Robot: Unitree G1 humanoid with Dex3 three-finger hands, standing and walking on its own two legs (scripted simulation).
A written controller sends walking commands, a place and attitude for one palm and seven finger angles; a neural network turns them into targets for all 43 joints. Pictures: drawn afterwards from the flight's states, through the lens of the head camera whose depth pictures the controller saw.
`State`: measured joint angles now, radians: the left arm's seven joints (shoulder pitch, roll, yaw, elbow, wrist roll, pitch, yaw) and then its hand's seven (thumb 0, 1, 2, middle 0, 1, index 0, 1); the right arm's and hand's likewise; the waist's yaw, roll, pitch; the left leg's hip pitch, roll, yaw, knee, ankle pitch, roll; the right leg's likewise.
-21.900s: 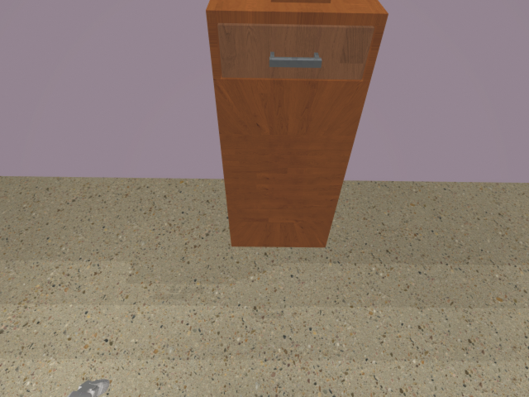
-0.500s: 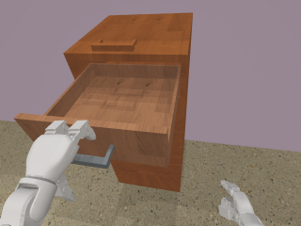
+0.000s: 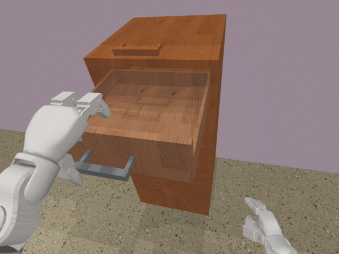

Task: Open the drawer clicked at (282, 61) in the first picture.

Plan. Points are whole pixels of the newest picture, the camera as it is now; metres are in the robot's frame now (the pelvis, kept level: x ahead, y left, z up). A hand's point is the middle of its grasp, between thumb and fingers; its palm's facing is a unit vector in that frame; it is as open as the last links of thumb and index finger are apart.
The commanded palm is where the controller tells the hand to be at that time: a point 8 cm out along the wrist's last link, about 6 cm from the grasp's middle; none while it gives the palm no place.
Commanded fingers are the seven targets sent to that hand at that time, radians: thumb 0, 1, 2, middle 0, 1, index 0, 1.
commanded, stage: lift the hand off the handle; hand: left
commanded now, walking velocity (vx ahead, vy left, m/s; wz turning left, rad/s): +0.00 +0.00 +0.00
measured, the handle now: (105, 164) +0.25 +0.21 +0.12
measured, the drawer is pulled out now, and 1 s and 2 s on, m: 0.30 0.30 0.30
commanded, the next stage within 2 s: draw the hand back to the body in 0.38 s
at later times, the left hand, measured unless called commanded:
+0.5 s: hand (70, 114) +0.26 +0.23 +0.26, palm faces +0.27 -0.05 -0.96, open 13.9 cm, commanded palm +0.19 +0.22 +0.31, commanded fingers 0.00 -0.50 0.30 -0.30 -1.20 -0.30 -1.20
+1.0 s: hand (62, 132) +0.23 +0.24 +0.24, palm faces +0.19 -0.06 -0.98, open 13.9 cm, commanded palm +0.17 +0.24 +0.31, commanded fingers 0.00 -0.50 0.30 -0.30 -1.20 -0.30 -1.20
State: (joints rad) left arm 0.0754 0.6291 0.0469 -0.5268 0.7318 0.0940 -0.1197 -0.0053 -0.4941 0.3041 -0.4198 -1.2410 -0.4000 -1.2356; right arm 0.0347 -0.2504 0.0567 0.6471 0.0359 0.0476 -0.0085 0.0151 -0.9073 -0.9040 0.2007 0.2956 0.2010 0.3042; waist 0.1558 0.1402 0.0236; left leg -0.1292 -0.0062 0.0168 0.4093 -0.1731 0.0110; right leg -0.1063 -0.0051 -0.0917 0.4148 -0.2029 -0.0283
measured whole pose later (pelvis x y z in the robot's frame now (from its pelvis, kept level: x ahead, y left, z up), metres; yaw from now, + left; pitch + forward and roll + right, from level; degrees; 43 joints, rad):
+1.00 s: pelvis +0.01 +0.00 -0.01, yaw +0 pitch -3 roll +0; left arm 0.13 0.73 0.25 -0.61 0.58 0.22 -0.30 -0.01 -0.50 0.30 -0.32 -1.20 -0.32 -1.20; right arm 0.05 -0.30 0.07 0.58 0.07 0.08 0.00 0.02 -0.91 -0.90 0.20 0.30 0.20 0.30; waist 0.14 0.14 0.01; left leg -0.22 -0.01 0.03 0.49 -0.22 0.01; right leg -0.20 -0.01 -0.08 0.51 -0.25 -0.02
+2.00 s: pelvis +0.04 +0.00 +0.00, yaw -2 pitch -5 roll -1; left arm 0.26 0.39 0.48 -0.71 -0.11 -0.14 0.09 0.00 0.76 0.85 -0.22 -0.38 -0.22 -0.38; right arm 0.14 -0.21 0.02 0.67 0.01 -0.09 -0.05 0.01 -0.91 -0.90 0.20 0.30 0.20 0.30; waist 0.09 0.06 0.01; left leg -0.10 0.03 0.03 0.43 -0.25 0.00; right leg -0.05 0.03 -0.07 0.36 -0.23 -0.04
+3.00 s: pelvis -0.09 +0.06 -0.02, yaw +0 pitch +0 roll -5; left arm 0.11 0.53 0.65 -0.80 -0.05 -0.26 0.17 0.00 0.88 0.90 -0.22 -0.30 -0.21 -0.30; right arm 0.22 -0.20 -0.02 0.63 0.01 -0.11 -0.06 0.02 -0.91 -0.90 0.20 0.30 0.20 0.30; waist -0.01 0.03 0.04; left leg -0.49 0.02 0.02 0.65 -0.16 0.08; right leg -0.52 0.05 -0.01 1.02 -0.46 0.00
